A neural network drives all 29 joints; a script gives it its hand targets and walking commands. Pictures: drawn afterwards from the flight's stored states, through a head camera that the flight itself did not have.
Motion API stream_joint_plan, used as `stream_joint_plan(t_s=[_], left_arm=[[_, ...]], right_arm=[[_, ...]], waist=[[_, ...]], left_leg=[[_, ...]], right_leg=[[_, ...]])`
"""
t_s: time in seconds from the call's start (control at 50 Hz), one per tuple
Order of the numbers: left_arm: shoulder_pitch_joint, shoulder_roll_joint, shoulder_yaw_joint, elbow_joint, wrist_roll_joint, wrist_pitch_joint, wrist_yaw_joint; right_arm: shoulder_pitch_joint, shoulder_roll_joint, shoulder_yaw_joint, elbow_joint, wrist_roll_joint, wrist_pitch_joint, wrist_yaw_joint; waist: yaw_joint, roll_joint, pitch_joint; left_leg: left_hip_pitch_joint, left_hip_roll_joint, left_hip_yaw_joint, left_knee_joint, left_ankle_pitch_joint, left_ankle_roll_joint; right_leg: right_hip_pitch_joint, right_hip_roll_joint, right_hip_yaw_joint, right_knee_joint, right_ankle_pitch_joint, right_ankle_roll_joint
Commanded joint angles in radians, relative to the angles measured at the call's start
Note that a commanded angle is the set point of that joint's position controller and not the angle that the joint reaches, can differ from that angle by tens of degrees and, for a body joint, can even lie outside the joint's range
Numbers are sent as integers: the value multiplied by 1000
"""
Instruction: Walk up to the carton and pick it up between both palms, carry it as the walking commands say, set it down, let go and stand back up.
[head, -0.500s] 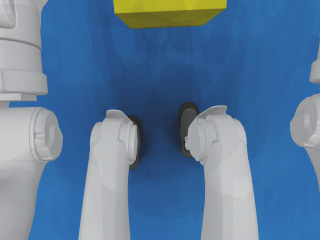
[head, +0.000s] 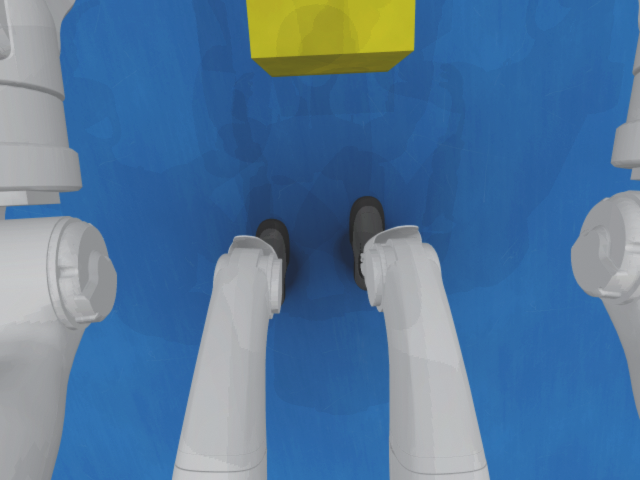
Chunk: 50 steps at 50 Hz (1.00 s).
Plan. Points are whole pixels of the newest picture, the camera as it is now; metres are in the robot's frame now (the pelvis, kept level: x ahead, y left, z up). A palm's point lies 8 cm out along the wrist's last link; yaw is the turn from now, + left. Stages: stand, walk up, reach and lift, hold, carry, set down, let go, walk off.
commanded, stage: set down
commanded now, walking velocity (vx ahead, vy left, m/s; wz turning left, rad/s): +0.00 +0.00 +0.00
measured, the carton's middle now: out of the picture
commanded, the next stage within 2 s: let go in 0.18 s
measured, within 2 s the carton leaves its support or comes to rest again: neither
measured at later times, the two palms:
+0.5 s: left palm out of the picture +0.51 +0.19 -0.07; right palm out of the picture +0.51 -0.23 -0.07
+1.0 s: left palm out of the picture +0.33 +0.23 +0.07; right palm out of the picture +0.32 -0.22 +0.06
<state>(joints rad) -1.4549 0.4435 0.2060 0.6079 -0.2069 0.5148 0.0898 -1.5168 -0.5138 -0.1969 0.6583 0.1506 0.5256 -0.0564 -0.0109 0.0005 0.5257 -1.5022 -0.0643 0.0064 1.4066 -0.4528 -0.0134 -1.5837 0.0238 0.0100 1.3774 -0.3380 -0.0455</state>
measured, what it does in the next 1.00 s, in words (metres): rises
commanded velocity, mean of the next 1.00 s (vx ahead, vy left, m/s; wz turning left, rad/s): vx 0.00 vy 0.00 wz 0.00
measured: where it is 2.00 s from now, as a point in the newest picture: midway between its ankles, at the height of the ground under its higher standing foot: (319, 269)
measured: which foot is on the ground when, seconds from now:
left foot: down 0.00-1.00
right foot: down 0.00-1.00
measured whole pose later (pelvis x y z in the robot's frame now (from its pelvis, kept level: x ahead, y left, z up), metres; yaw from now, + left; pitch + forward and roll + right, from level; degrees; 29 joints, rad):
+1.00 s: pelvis +0.06 +0.02 +0.14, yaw -2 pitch +9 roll +1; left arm -0.14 0.18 0.10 0.46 0.00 0.17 -0.04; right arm -0.15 -0.20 -0.15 0.44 -0.04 0.18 0.03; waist 0.01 0.03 0.17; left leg -0.59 -0.06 -0.02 0.75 -0.32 0.02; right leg -0.66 0.02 0.02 0.72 -0.23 -0.01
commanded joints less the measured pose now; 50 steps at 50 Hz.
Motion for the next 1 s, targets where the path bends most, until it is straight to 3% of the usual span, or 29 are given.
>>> stream_joint_plan(t_s=[0.0,0.08,0.1,0.2,0.26,0.36,0.42,0.48,0.5,0.58,0.62,0.68,0.74,0.8,0.86,0.9,0.98], left_arm=[[-398,268,61,-227,22,-63,-4],[-398,242,52,-189,34,-80,-11],[-400,251,57,-200,43,-87,-12],[-311,161,74,-11,91,-128,-26],[-259,163,82,-23,113,-167,-31],[-14,174,58,-158,139,-176,-22],[44,204,30,-377,126,-159,-20],[162,177,18,-483,111,-141,-20],[203,165,22,-469,111,-143,-21],[529,110,16,-513,120,-171,-40],[630,83,12,-498,146,-197,-56],[733,30,-21,-474,154,-237,-76],[912,-3,-36,-520,166,-283,-84],[1069,-47,-42,-465,193,-326,-101],[1034,-65,-43,-380,195,-370,-114],[1088,-98,-47,-343,202,-389,-123],[1287,-143,-82,-307,208,-418,-134]], right_arm=[[-409,-227,-41,-229,-9,-66,-3],[-405,-211,-43,-191,-19,-81,4],[-415,-210,-33,-202,-11,-85,5],[-317,-168,-63,17,-75,-136,22],[-267,-133,-59,-8,-80,-171,24],[-54,-137,-68,-191,-144,-180,7],[17,-158,-60,-409,-122,-152,-14],[170,-144,-44,-482,-106,-133,-17],[196,-124,-35,-493,-96,-130,-15],[527,-45,-5,-590,-84,-157,-7],[632,-26,-10,-591,-88,-184,-1],[762,6,-21,-551,-98,-224,10],[970,38,-9,-593,-116,-274,21],[1130,127,2,-541,-152,-324,43],[1082,146,-14,-479,-169,-370,57],[1138,160,-14,-430,-193,-392,71],[1352,184,10,-340,-216,-425,92]], waist=[[44,-72,-2257],[47,-58,-2206],[65,-47,-2219],[31,-53,-2016],[47,-55,-2070],[52,-72,-2287],[52,-49,-2369],[31,-42,-2324],[44,-42,-2270],[40,-81,-2236],[50,-75,-2071],[35,-29,-1848],[32,18,-1801],[33,16,-1561],[26,-6,-1198],[21,-5,-1021],[10,5,-927]], left_leg=[[337,-36,58,-254,287,1],[407,-25,48,-325,304,1],[420,-26,52,-341,307,1],[407,-17,36,-412,287,-3],[434,-24,43,-432,339,-4],[574,-32,38,-441,436,-7],[684,-39,39,-451,458,-3],[772,-36,18,-468,482,-3],[772,-35,15,-473,486,0],[830,-35,6,-510,517,16],[814,-30,3,-550,489,18],[901,-3,-23,-597,453,22],[1068,9,-37,-637,497,13],[1080,23,-51,-703,415,17],[949,36,-54,-765,243,36],[941,47,-57,-815,133,41],[1053,52,-57,-884,118,24]], right_leg=[[1392,19,54,-94,635,17],[1399,14,58,-168,634,21],[1417,13,64,-185,637,21],[1336,8,53,-264,593,23],[1415,8,62,-280,671,23],[1619,11,73,-286,785,24],[1687,13,73,-295,800,27],[1664,10,66,-322,766,31],[1631,7,68,-333,747,33],[1722,4,76,-385,793,41],[1674,0,78,-428,742,46],[1531,4,67,-495,582,49],[1535,12,54,-549,540,47],[1509,7,47,-613,430,50],[1392,-4,50,-665,259,52],[1341,-14,46,-706,124,41],[1398,-13,19,-764,64,34]])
